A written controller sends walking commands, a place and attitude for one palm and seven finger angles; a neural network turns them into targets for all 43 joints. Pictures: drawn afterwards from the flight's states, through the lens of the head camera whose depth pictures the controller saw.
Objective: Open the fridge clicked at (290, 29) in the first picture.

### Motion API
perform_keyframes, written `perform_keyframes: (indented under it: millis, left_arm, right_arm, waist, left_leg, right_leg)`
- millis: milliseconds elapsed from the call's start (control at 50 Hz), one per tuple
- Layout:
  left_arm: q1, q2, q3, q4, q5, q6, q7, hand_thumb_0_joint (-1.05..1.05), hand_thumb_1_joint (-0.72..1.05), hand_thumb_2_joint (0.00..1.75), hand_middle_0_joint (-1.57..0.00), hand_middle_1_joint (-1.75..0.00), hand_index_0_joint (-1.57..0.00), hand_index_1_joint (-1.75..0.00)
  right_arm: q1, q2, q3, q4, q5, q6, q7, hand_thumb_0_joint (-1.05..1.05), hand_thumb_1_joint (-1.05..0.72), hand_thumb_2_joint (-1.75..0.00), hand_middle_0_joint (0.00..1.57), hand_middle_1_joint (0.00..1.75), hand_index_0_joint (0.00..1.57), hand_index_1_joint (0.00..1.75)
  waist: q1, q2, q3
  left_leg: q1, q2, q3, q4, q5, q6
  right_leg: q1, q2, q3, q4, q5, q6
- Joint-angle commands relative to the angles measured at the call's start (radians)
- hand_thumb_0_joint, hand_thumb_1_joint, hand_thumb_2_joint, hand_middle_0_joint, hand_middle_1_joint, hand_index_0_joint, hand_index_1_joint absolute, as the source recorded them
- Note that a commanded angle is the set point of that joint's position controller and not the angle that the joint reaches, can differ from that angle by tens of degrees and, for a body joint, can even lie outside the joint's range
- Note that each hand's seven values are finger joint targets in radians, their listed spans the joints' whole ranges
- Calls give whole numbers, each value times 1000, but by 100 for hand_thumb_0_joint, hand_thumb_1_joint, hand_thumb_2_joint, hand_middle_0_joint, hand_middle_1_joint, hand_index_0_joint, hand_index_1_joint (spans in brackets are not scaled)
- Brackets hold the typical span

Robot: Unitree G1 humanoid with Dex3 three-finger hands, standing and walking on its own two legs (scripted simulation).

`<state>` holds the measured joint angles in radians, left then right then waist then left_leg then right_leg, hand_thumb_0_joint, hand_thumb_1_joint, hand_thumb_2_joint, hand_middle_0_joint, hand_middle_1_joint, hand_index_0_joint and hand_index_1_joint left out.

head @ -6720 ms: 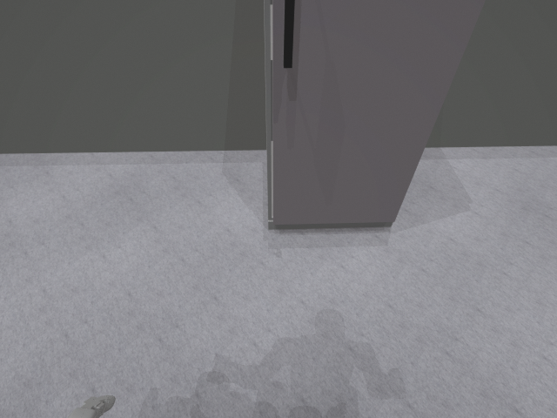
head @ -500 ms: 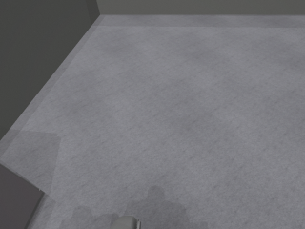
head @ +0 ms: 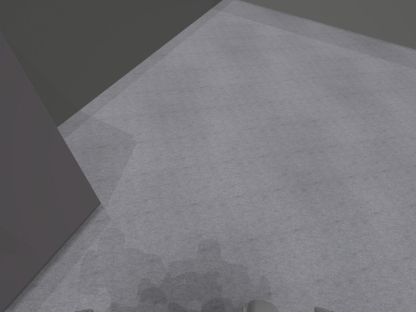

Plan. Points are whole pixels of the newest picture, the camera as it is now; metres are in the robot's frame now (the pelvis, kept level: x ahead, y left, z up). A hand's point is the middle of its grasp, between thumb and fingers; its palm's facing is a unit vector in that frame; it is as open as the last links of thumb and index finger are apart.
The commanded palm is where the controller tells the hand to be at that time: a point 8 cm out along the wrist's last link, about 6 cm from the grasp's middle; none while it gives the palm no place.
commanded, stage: turn to face it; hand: left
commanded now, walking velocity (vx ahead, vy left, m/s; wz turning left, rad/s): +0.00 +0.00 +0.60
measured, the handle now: out of the picture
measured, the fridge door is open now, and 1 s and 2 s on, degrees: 0 0 0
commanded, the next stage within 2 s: take the last steps up to it in 1.74 s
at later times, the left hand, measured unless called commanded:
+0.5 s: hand out of the picture +0.03 +0.16 -0.13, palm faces +0.31 -0.91 -0.29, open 7.4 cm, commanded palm none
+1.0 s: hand out of the picture -0.15 +0.22 -0.17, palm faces +0.63 -0.74 -0.23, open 7.4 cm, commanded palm none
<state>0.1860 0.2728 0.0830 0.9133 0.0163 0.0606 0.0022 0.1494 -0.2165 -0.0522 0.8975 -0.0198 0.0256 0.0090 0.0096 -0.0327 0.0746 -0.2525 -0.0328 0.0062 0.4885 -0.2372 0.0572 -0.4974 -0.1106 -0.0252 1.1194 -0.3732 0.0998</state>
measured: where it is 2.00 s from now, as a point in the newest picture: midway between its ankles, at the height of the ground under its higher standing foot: outside the picture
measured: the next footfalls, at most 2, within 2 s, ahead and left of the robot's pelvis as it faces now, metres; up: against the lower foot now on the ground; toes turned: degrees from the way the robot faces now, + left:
right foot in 0.28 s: +0.05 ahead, -0.15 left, +0.00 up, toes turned +9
left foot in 0.78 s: -0.04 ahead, +0.09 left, +0.00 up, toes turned +35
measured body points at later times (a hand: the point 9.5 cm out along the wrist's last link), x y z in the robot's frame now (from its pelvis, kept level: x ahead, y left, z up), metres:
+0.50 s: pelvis -0.01 -0.06 +0.00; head +0.02 -0.09 +0.45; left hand +0.02 +0.20 -0.11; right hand +0.10 -0.31 -0.16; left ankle -0.07 +0.09 -0.64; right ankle +0.01 -0.15 -0.74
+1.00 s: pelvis -0.07 +0.00 +0.00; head -0.07 +0.04 +0.45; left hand -0.18 +0.26 -0.16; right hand +0.18 -0.14 -0.11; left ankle -0.07 +0.07 -0.74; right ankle +0.03 -0.15 -0.65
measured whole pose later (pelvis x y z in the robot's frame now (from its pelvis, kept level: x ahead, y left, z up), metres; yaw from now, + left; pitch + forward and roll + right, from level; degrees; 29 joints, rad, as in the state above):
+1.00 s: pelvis -0.07 +0.00 +0.00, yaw +36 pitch -2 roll -3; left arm 0.22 0.28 0.08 0.94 0.02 0.07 0.00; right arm 0.15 -0.22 -0.04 0.90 -0.02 0.03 0.01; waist 0.02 -0.03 0.06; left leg -0.25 -0.04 0.01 0.49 -0.21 0.09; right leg -0.49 -0.11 -0.03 1.14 -0.35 0.09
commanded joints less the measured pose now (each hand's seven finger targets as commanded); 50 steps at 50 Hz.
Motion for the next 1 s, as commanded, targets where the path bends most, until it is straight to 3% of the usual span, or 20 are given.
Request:
perform_keyframes:
  millis: [0, 160, 220, 240, 260, 280, 300, 320, 360, 400, 520, 660, 720, 740, 760, 780, 800, 820, 880, 980]
  left_arm:
    - [-27, 71, 14, -91, 3, -25, 14, 0, 90, 90, -20, -30, -20, -30]
    - [-74, 43, -1, -138, -10, -40, 23, 0, 90, 90, -20, -30, -20, -30]
    - [19, 55, 3, -118, -18, -52, 29, 0, 90, 90, -20, -30, -20, -30]
    - [62, 89, 10, -111, -14, -62, 33, 0, 90, 90, -20, -30, -20, -30]
    - [72, 187, 29, -114, 3, -73, 42, 0, 90, 90, -20, -30, -20, -30]
    - [66, 216, 29, -125, 5, -66, 42, 0, 90, 90, -20, -30, -20, -30]
    - [25, 186, 18, -138, 2, -62, 42, 0, 90, 90, -20, -30, -20, -30]
    - [-28, 137, 14, -141, -2, -70, 43, 0, 90, 90, -20, -30, -20, -30]
    - [-85, 90, -5, -152, -4, -68, 37, 0, 90, 90, -20, -30, -20, -30]
    - [-36, 77, -9, -136, -3, -78, 34, 0, 90, 90, -20, -30, -20, -30]
    - [74, 112, 2, -90, 6, -73, 35, 0, 90, 90, -20, -30, -20, -30]
    - [99, 158, 20, -60, 16, -58, 29, 0, 90, 90, -20, -30, -20, -30]
    - [89, 162, 27, -55, 6, -49, 24, 0, 90, 90, -20, -30, -20, -30]
    - [92, 137, 22, -63, -2, -44, 20, 0, 90, 90, -20, -30, -20, -30]
    - [76, 64, 4, -105, -8, -42, 13, 0, 90, 90, -20, -30, -20, -30]
    - [13, 70, -5, -128, 0, -30, 20, 0, 90, 90, -20, -30, -20, -30]
    - [-4, 78, 0, -125, 3, -23, 21, 0, 90, 90, -20, -30, -20, -30]
    - [-18, 71, 5, -109, 3, -22, 22, 0, 90, 90, -20, -30, -20, -30]
    - [18, 87, 13, -64, 5, -24, 8, 0, 90, 90, -20, -30, -20, -30]
    - [35, 91, 18, -52, 8, -20, 14, 0, 90, 90, -20, -30, -20, -30]
  right_arm:
    - [64, -205, -56, -53, 0, -17, -16, 0, -90, -90, 20, 30, 20, 30]
    - [89, -216, -70, -50, -8, -5, -16, 0, -90, -90, 20, 30, 20, 30]
    - [56, -205, -73, -58, 0, -1, -12, 0, -90, -90, 20, 30, 20, 30]
    - [57, -175, -70, -62, 8, -2, -8, 0, -90, -90, 20, 30, 20, 30]
    - [79, -106, -60, -74, 18, -3, -2, 0, -90, -90, 20, 30, 20, 30]
    - [64, -128, -66, -93, 5, 1, -5, 0, -90, -90, 20, 30, 20, 30]
    - [69, -147, -74, -82, -3, 9, 0, 0, -90, -90, 20, 30, 20, 30]
    - [76, -146, -75, -55, -6, 22, 4, 0, -90, -90, 20, 30, 20, 30]
    - [113, -133, -73, -21, -7, 31, 16, 0, -90, -90, 20, 30, 20, 30]
    - [115, -109, -65, -10, -5, 34, 20, 0, -90, -90, 20, 30, 20, 30]
    - [5, -108, -54, -33, -2, 44, 21, 0, -90, -90, 20, 30, 20, 30]
    - [-59, -92, -31, -62, 9, 21, 24, 0, -90, -90, 20, 30, 20, 30]
    - [26, -124, -36, -50, 5, 5, 19, 0, -90, -90, 20, 30, 20, 30]
    - [96, -189, -53, -34, 3, -6, 18, 0, -90, -90, 20, 30, 20, 30]
    - [159, -308, -82, -34, 1, -13, 12, 0, -90, -90, 20, 30, 20, 30]
    - [217, -339, -87, -7, 8, -5, 3, 0, -90, -90, 20, 30, 20, 30]
    - [187, -312, -78, -5, 3, -4, -3, 0, -90, -90, 20, 30, 20, 30]
    - [129, -280, -72, -23, -1, -8, -13, 0, -90, -90, 20, 30, 20, 30]
    - [3, -214, -44, -62, 0, -13, -17, 0, -90, -90, 20, 30, 20, 30]
    - [42, -205, -46, -56, 6, -17, -16, 0, -90, -90, 20, 30, 20, 30]
  waist:
    - [-38, 148, -98]
    - [-48, 185, -134]
    - [0, 169, -170]
    - [22, 88, -193]
    - [25, -194, -199]
    - [28, -251, -169]
    - [6, -136, -131]
    - [-17, -192, -87]
    - [-57, -111, -38]
    - [-43, -117, -44]
    - [9, -145, -32]
    - [36, -198, -78]
    - [-13, -129, -138]
    - [-55, 24, -192]
    - [-88, 371, -208]
    - [-114, 320, -226]
    - [-96, 247, -186]
    - [-84, 290, -152]
    - [-24, 179, -69]
    - [-21, 149, -83]
  left_leg:
    - [110, 247, -295, -177, 296, 97]
    - [93, 227, -428, -98, 419, 123]
    - [-16, 171, -424, -26, 388, 69]
    - [-118, 119, -381, 40, 245, 16]
    - [-328, -9, -200, 239, -97, -71]
    - [-366, -53, -91, 447, -355, -106]
    - [-341, -12, -116, 599, -315, -99]
    - [-338, 22, -126, 657, -271, -101]
    - [-338, 41, -80, 732, -155, -119]
    - [-353, 43, -45, 742, -108, -137]
    - [-341, 74, 0, 620, -145, -154]
    - [-172, 67, 90, 291, -200, -121]
    - [28, 55, 106, 20, -11, -97]
    - [209, 126, -5, -88, 151, -64]
    - [357, 403, -365, -114, 536, 46]
    - [316, 470, -400, -105, 683, 135]
    - [239, 437, -337, -119, 530, 149]
    - [194, 378, -331, -135, 432, 131]
    - [64, 269, -249, -183, 274, 71]
    - [80, 227, -283, -226, 158, 49]
  right_leg:
    - [-49, 6, 34, -46, 12, 8]
    - [98, 79, 34, -364, -72, -15]
    - [318, 97, 21, -630, 100, -29]
    - [463, 33, 68, -773, 186, -41]
    - [620, -230, 311, -866, 212, -122]
    - [496, -399, 423, -858, 312, -227]
    - [392, -366, 337, -846, 278, -257]
    - [319, -311, 290, -868, 226, -231]
    - [308, -214, 137, -830, 285, -193]
    - [362, -183, 38, -800, 427, -177]
    - [414, -232, -4, -796, 447, -210]
    - [419, -277, -70, -709, 534, -219]
    - [355, -257, -148, -548, 477, -149]
    - [224, -207, -179, -359, 348, -93]
    - [-81, -57, -180, -125, -238, -6]
    - [-110, -31, -63, -8, -322, -12]
    - [-100, -48, -25, 40, -266, -23]
    - [-122, -45, -6, 64, -198, -21]
    - [-68, -29, 14, 74, -11, -13]
    - [-62, -8, 39, 30, 73, 7]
